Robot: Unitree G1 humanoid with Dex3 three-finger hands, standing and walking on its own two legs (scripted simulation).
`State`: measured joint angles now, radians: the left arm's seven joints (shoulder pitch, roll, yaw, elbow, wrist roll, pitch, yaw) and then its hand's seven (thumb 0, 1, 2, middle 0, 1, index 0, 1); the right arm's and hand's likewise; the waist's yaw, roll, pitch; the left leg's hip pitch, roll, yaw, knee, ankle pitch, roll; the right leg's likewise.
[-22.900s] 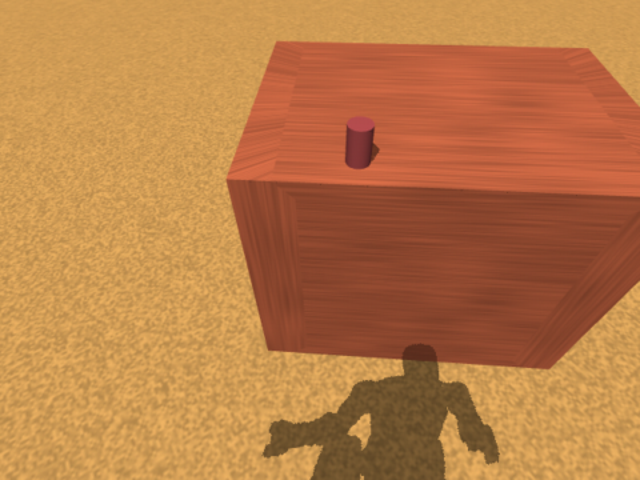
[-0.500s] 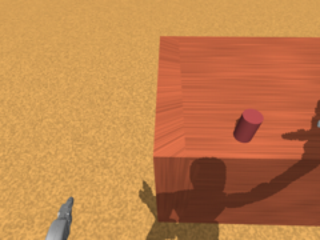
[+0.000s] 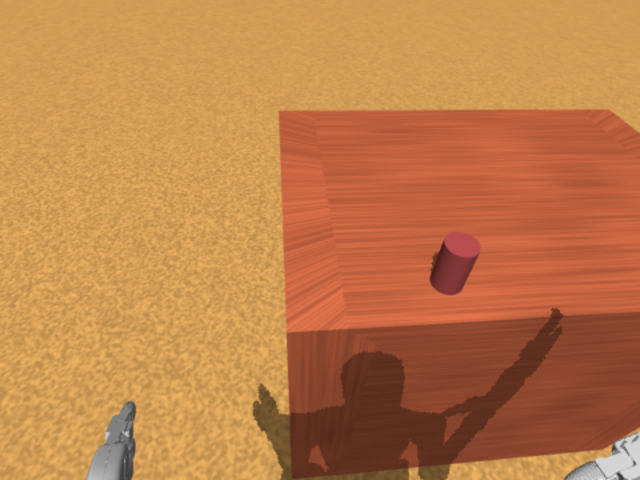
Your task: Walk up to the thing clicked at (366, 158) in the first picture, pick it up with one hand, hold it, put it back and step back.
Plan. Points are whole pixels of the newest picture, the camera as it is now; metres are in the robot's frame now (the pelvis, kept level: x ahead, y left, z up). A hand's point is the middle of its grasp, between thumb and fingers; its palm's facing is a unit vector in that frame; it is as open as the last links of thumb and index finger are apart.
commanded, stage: sink last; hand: right
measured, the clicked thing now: (453, 264) +0.43 -0.20 +0.03
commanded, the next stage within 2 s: home in 0.32 s
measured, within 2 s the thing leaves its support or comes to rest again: neither
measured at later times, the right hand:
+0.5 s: hand (634, 420) +0.16 -0.26 +0.12, palm faces +0.38 +0.83 -0.42, open 17.4 cm
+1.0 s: hand out of the picture +0.15 -0.17 -0.09, palm faces +0.03 +0.98 -0.20, open 17.4 cm
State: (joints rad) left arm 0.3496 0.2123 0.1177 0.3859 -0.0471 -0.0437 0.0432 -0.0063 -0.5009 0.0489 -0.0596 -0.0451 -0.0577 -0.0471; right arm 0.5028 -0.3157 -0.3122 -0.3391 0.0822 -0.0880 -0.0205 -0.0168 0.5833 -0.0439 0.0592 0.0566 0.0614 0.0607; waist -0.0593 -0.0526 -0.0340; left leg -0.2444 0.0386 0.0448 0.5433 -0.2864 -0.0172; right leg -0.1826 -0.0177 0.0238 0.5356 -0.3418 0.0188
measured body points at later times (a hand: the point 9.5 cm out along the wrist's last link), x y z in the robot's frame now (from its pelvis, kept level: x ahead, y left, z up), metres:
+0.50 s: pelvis -0.03 +0.01 +0.00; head -0.03 +0.03 +0.45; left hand +0.13 +0.27 -0.07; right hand +0.14 -0.30 +0.15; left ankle +0.00 +0.13 -0.73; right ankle -0.03 -0.13 -0.73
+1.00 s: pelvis -0.02 +0.00 +0.01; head +0.01 +0.00 +0.45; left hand +0.15 +0.23 -0.08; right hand +0.14 -0.22 -0.07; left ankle +0.00 +0.13 -0.73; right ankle -0.03 -0.13 -0.73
